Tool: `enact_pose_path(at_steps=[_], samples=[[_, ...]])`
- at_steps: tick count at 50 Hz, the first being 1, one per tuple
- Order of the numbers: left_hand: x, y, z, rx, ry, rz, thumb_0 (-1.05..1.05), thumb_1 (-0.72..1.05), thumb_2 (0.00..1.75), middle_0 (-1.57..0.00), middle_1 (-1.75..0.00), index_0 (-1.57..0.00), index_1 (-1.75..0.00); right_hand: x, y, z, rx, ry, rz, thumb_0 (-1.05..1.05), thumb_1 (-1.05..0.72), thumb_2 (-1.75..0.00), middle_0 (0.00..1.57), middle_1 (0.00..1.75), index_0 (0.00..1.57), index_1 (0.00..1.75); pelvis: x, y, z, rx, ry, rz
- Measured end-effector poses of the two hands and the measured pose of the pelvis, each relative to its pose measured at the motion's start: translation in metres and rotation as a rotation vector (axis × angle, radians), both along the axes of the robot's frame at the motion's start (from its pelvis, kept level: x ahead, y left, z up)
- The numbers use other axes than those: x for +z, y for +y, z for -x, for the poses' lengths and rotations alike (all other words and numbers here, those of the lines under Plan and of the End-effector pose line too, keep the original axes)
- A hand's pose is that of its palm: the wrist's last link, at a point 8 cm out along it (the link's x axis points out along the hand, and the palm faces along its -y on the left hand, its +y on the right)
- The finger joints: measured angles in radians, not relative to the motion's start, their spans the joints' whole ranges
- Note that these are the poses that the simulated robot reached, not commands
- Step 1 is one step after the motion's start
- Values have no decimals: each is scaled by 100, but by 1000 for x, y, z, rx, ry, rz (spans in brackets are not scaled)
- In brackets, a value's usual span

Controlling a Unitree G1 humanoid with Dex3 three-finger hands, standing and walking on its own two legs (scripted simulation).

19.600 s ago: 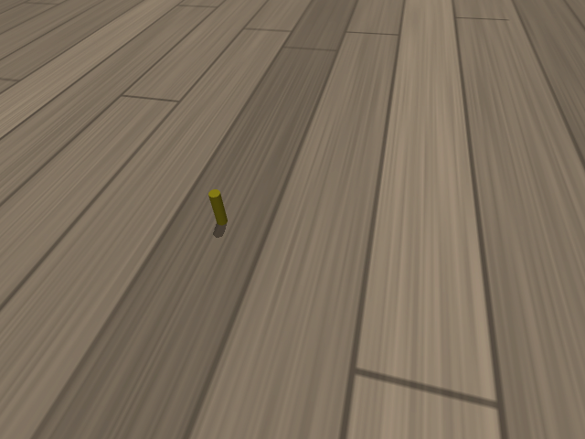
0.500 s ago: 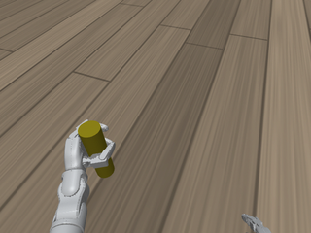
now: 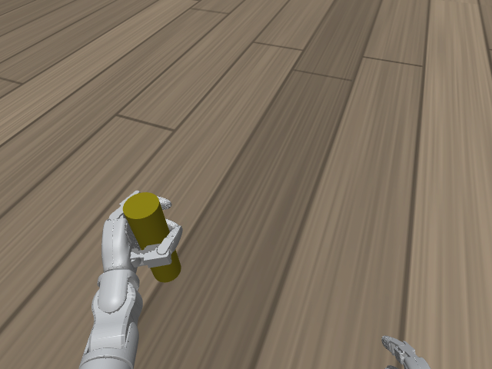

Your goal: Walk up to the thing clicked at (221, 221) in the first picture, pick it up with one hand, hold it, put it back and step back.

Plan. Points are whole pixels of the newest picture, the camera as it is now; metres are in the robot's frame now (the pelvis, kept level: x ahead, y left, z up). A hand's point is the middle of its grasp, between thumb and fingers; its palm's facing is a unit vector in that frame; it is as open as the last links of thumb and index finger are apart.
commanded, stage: hold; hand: left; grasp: from the side
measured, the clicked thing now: (156, 241) +0.33 +0.18 +0.03
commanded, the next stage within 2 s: crouch in 0.18 s
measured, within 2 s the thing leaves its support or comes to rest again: neither
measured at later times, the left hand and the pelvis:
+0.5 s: hand (159, 241) +0.32 +0.17 +0.04, palm faces +0.17 -0.98 +0.00, open 7.3 cm; pelvis -0.01 +0.00 +0.00, yaw +0 degrees
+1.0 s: hand (173, 275) +0.37 +0.20 -0.19, palm faces +0.21 -0.98 -0.03, open 7.3 cm; pelvis -0.03 +0.00 -0.17, yaw -1 degrees
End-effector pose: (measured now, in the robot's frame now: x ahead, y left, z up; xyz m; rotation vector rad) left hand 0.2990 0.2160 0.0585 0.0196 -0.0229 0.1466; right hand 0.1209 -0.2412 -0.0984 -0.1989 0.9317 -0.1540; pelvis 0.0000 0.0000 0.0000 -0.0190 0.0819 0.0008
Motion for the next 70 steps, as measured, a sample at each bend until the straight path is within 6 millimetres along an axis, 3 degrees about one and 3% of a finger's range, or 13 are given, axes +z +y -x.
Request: enact_pose_path(at_steps=[19, 28, 33, 37, 48, 55, 64, 70], samples=[[2, 1, 4, -1, 0, -8, 2, 3, 104, -94, -105, -81, -107, 0, 0, 5, -2, -8, -4, 1, -90, -90, 20, 30, 20, 30, 1, -1, 4, 0, -6, -2], [-34, 3, 5, 38, 46, 22, 2, 2, 105, -95, -104, -82, -107, -8, -4, 5, 12, 9, 10, 1, -88, -90, 20, 30, 20, 30, -9, -2, 8, 1, 46, -2], [-69, 9, 2, 49, 58, 18, 2, 2, 105, -95, -104, -82, -107, -26, -9, 10, 25, 49, 30, 1, -88, -90, 20, 30, 20, 30, -26, -3, 14, 3, 115, 1], [-108, 13, -4, 54, 51, 20, 2, 2, 106, -95, -104, -82, -107, -51, -15, 16, 36, 87, 52, 1, -88, -90, 20, 30, 20, 30, -51, -2, 17, 3, 199, 6], [-224, 27, -33, 48, -8, -14, 2, 2, 106, -95, -104, -82, -107, -164, -22, 29, 63, 199, 81, 1, -89, -90, 20, 30, 20, 30, -156, 1, 29, -12, 410, 21], [-288, 42, -32, 90, 19, -17, 2, 2, 106, -95, -104, -83, -107, -231, -13, 41, 89, 264, 48, 1, -90, -90, 20, 30, 20, 30, -210, 3, 42, -16, 473, 23], [-379, 45, -27, 84, 50, -10, 2, 2, 106, -95, -103, -83, -107, -301, -16, 69, 126, 324, 67, 1, -90, -90, 20, 30, 20, 30, -280, 0, 66, -23, 493, 29], [-420, 50, -35, 74, 20, -21, 2, 1, 106, -95, -103, -83, -106, -338, -25, 94, 117, 367, 103, 1, -91, -90, 20, 30, 20, 30, -324, 0, 78, -31, 470, 37]])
